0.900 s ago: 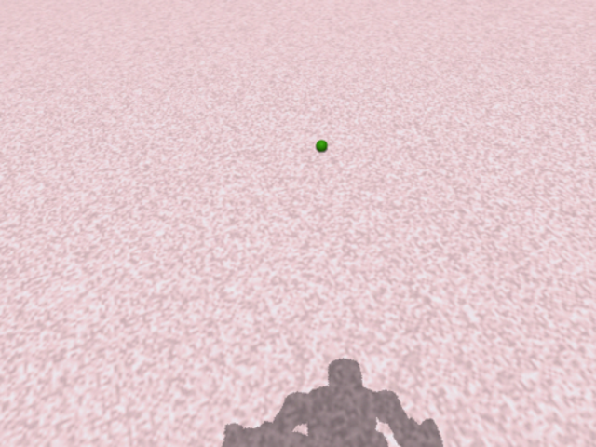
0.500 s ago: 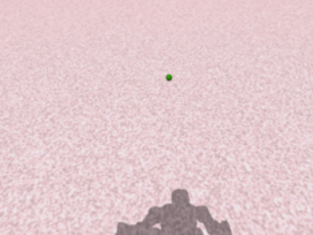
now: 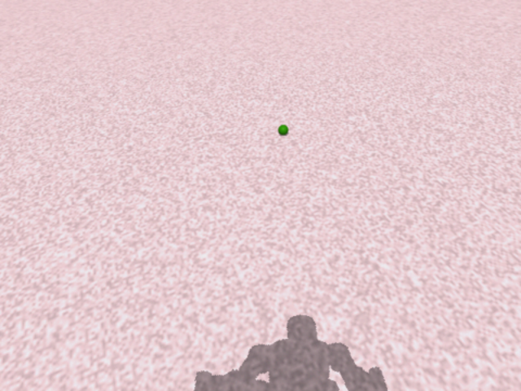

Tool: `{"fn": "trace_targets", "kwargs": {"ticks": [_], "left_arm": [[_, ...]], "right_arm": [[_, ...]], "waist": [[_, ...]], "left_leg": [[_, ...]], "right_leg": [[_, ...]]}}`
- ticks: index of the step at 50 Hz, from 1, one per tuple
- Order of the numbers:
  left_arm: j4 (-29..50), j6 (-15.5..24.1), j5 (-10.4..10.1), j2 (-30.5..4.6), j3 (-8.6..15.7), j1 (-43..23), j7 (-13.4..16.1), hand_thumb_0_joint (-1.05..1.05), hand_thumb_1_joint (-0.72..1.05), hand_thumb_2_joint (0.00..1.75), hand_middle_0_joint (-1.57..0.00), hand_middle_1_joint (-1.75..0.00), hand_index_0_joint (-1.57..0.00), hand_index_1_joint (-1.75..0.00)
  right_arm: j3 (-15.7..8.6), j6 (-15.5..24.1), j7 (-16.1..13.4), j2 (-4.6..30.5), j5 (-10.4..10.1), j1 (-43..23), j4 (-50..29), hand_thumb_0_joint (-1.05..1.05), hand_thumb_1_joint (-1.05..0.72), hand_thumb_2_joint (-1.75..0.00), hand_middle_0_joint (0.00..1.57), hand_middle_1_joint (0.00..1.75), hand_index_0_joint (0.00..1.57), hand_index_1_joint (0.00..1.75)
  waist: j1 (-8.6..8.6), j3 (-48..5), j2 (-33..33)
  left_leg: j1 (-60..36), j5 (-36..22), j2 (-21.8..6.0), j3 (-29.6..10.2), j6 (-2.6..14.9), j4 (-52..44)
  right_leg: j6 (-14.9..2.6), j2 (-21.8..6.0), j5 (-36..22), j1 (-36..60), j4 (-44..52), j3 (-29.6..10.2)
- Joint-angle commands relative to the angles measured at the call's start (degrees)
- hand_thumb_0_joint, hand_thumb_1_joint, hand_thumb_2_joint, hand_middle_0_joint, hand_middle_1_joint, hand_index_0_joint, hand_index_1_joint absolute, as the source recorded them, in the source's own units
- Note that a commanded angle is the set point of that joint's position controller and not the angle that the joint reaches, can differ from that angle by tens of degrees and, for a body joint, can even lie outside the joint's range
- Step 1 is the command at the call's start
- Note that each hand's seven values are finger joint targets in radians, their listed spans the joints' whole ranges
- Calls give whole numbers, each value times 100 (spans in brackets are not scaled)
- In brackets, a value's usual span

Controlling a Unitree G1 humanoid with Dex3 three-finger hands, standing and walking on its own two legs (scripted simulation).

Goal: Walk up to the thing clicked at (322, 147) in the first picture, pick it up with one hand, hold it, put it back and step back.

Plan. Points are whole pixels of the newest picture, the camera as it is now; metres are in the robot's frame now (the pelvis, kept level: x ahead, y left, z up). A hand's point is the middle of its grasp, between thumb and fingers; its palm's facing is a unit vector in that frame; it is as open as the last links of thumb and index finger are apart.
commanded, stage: stand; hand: left
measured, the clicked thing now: (283, 129) +1.72 -0.12 -0.75
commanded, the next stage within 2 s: walk up in 0.22 s
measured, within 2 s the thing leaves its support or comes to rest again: neither
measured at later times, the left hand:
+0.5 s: hand out of the picture +0.15 +0.24 -0.14, palm faces -0.14 -0.91 -0.39, open 7.4 cm
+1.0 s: hand (187, 304) +0.35 +0.18 -0.18, palm faces -0.19 -0.93 -0.33, open 7.4 cm
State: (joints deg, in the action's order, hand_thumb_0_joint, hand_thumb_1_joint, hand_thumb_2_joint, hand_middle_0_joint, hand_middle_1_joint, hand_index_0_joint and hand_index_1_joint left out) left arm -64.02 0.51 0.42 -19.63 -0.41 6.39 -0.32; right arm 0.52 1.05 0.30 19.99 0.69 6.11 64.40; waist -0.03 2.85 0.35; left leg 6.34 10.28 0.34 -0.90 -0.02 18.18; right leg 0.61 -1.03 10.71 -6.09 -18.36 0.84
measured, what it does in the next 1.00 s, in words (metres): walks ahead: right foot, then left foot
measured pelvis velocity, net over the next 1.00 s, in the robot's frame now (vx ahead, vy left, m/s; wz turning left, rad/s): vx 0.27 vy -0.08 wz -0.18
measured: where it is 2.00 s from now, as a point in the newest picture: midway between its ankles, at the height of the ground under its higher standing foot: (312, 264)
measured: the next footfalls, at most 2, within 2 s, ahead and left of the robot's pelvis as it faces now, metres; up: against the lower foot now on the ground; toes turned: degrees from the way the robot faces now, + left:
right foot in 0.54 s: +0.17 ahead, -0.23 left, +0.00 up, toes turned -11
left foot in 0.94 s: +0.42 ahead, +0.02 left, +0.00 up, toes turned -4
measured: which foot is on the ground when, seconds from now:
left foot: down 0.00-0.54, up 0.56-0.92, down 0.94-1.00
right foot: down 0.00-0.26, up 0.28-0.52, down 0.54-0.96, up 0.98-1.00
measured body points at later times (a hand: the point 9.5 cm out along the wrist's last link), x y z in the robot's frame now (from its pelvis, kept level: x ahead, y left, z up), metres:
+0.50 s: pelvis +0.05 -0.05 -0.01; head +0.05 -0.06 +0.44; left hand +0.16 +0.29 -0.11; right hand +0.06 -0.39 -0.13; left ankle +0.00 +0.12 -0.75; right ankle +0.12 -0.21 -0.73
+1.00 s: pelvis +0.27 -0.08 -0.03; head +0.28 -0.06 +0.42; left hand +0.36 +0.23 -0.16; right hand +0.32 -0.43 -0.11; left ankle +0.38 +0.02 -0.75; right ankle +0.15 -0.21 -0.71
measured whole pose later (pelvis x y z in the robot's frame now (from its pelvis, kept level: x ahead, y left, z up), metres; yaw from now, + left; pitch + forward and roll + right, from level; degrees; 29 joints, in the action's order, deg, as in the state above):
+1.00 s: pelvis +0.27 -0.08 -0.03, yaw -10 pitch -2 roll -1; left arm -53.7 2.7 0.7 -24.6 3.1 18.6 -3.5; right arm -5.1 5.3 4.7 23.7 2.1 12.2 50.8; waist 0.9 3.1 -2.4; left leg 23.2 11.7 -4.2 5.3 0.8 37.3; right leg -2.1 -1.1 27.1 -11.9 -51.7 -2.4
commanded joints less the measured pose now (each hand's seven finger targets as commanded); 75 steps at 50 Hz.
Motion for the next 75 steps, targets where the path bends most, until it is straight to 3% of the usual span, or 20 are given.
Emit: {"fn": "trace_targets", "kwargs": {"ticks": [1, 10, 12, 15, 26, 27, 28, 29, 35, 42, 46, 47, 48, 49, 53, 66, 68, 69, 70, 75], "left_arm": [[338, 149, 12, -1252, 233, -236, 101, 0, 90, 90, -20, -30, -20, -30], [326, 144, 17, -1229, 236, -177, 101, 0, 90, 90, -20, -30, -20, -30], [838, 166, 168, -1728, 660, -261, -212, 0, 90, 90, -20, -30, -20, -30], [1356, 199, 201, -1439, 621, -1082, -338, 0, 90, 90, -20, -30, -20, -30], [847, 279, 172, -1770, 921, 1296, -509, 0, 90, 90, -20, -30, -20, -30], [749, 341, 192, -2081, 1058, 2047, -391, 0, 90, 90, -20, -30, -20, -30], [903, 400, 185, -2690, 1149, 2343, -310, 0, 90, 90, -20, -30, -20, -30], [1141, 404, 105, -2845, 1091, 1643, -324, 0, 90, 90, -20, -30, -20, -30], [1512, 485, -3, -2093, 848, 642, -278, 0, 90, 90, -20, -30, -20, -30], [1706, 557, 28, -2152, 846, 743, -295, 0, 90, 90, -20, -30, -20, -30], [1782, 524, 65, -1852, 697, 700, -298, 0, 90, 90, -20, -30, -20, -30], [1779, 517, 44, -1446, 582, 1016, -275, 0, 90, 90, -20, -30, -20, -30], [1816, 509, -83, -1252, 535, 1147, -221, 0, 90, 90, -20, -30, -20, -30], [1757, 506, 9, -1810, 592, 1107, -137, 0, 90, 90, -20, -30, -20, -30], [1434, 483, -73, -1823, 630, 1209, -273, 0, 90, 90, -20, -30, -20, -30], [1471, 437, -16, -1519, 691, 617, -474, 0, 90, 90, -20, -30, -20, -30], [1205, 539, 30, -2123, 943, 1768, -324, 0, 90, 90, -20, -30, -20, -30], [1307, 580, -15, -2684, 1028, 2045, -248, 0, 90, 90, -20, -30, -20, -30], [1368, 557, -138, -2692, 989, 1781, -231, 0, 90, 90, -20, -30, -20, -30], [1670, 595, -113, -1918, 756, 783, -170, 0, 90, 90, -20, -30, -20, -30]], "right_arm": [[-266, 93, -89, 1220, -24, -172, -319, 0, -90, -90, 20, 30, 20, 30], [-261, 81, -80, 1197, -29, -201, -319, 0, -90, -90, 20, 30, 20, 30], [-790, 302, 75, 1956, 174, 518, -570, 0, -90, -90, 20, 30, 20, 30], [-989, 414, 91, 2192, 165, 838, -774, 0, -90, -90, 20, 30, 20, 30], [-824, 328, 242, 1722, 227, -122, -1405, 0, -90, -90, 20, 30, 20, 30], [-670, 309, 252, 1377, 209, 108, -1426, 0, -90, -90, 20, 30, 20, 30], [-555, 331, 275, 1134, 72, -36, -1725, 0, -90, -90, 20, 30, 20, 30], [-709, 306, 242, 1687, 114, -212, -1696, 0, -90, -90, 20, 30, 20, 30], [-767, 269, 451, 1720, 39, 725, -1287, 0, -90, -90, 20, 30, 20, 30], [-819, 334, 524, 1511, 93, 98, -1736, 0, -90, -90, 20, 30, 20, 30], [-1009, 460, 395, 1762, 106, 1411, -1390, 0, -90, -90, 20, 30, 20, 30], [-1154, 499, 297, 2133, 189, 2360, -1211, 0, -90, -90, 20, 30, 20, 30], [-1194, 537, 244, 2486, 166, 2292, -1397, 0, -90, -90, 20, 30, 20, 30], [-1213, 521, 252, 2583, -42, 1672, -1579, 0, -90, -90, 20, 30, 20, 30], [-873, 561, 219, 1836, -61, 977, -1813, 0, -90, -90, 20, 30, 20, 30], [-844, 490, 228, 2007, -53, 971, -1925, 0, -90, -90, 20, 30, 20, 30], [-609, 488, 220, 1409, -51, 1454, -1949, 0, -90, -90, 20, 30, 20, 30], [-539, 479, 227, 1242, -103, 1655, -2034, 0, -90, -90, 20, 30, 20, 30], [-668, 413, 148, 1785, -58, 1354, -1874, 0, -90, -90, 20, 30, 20, 30], [-655, 319, 270, 1594, -75, 1574, -1484, 0, -90, -90, 20, 30, 20, 30]], "waist": [[0, -533, -108], [16, -509, 1], [-336, -663, 196], [-618, 541, 596], [662, -250, -352], [1016, -554, -1535], [1093, -487, -2493], [766, 53, -1470], [71, 258, -925], [216, 198, -511], [-527, -445, 442], [-915, -949, 1696], [-753, -731, 2028], [-488, -623, 1124], [-75, 34, 716], [237, -267, 322], [762, -1019, -1370], [693, -1210, -2062], [701, -919, -1236], [45, -108, -972]], "left_leg": [[-88, -991, -766, -502, 137, -210], [-83, -908, -746, -503, 145, -240], [-839, 3143, -940, -914, 706, 5], [-726, 3213, -2653, -2687, 1553, -1181], [2028, 2513, -917, 539, 651, 1407], [2799, 2211, -397, 918, 482, 3367], [3868, 2460, 202, 525, 215, 4755], [3541, 2013, -373, -168, 122, 4976], [2386, 766, -826, -31, 45, 3547], [1791, -114, -772, 312, -63, 1822], [-844, 475, -294, 611, 192, 1256], [-1747, 1833, -1005, -491, 490, 600], [-1840, 3035, -2484, -3692, 998, -774], [-1079, 3352, -2737, -4076, 1459, -978], [167, 1402, -1807, -1089, 1068, -607], [528, -374, -1467, 339, 854, 647], [1718, -191, -635, 880, 490, 3577], [2936, 1822, 18, 576, 219, 4840], [3171, 1897, -258, -11, 205, 5290], [2471, 695, -664, -184, 162, 4269]], "right_leg": [[-207, -679, -868, 166, 239, -495], [-199, -673, -794, 152, 272, -481], [-398, -264, 2492, -1636, -909, -479], [-257, -494, 1532, -3805, -3166, -796], [-95, 14, 334, 921, -1389, 563], [-308, -253, 1612, 1798, -726, -251], [-937, -1806, 3706, 1483, 974, -3618], [-1486, -2419, 4471, 339, 1446, -4625], [-1200, -1309, 2385, -786, 961, -1621], [-1147, -1180, 1727, -825, 662, -930], [-881, -680, 209, -1804, -1663, -261], [-621, -166, 62, -2471, -3810, 156], [-357, 723, 1833, -3825, -4893, -106], [-458, 246, 1744, -3564, -5375, -868], [-203, -450, 713, -2951, -4282, -673], [-296, -122, -508, -587, -1336, 502], [-595, -684, 968, 1376, -727, -706], [-1118, -2300, 1433, 1994, 238, -3634], [-1499, -2450, 1605, 1498, 399, -4059], [-1240, -1335, 33, -319, 374, -1168]]}}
